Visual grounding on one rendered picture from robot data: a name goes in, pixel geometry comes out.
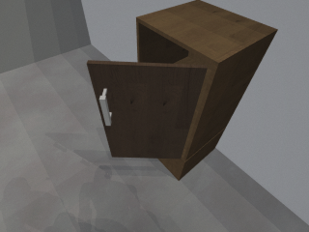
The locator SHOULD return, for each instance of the handle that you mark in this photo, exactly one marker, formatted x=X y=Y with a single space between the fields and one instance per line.
x=104 y=108

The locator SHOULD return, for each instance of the cupboard door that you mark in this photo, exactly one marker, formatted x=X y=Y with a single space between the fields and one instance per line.
x=152 y=106

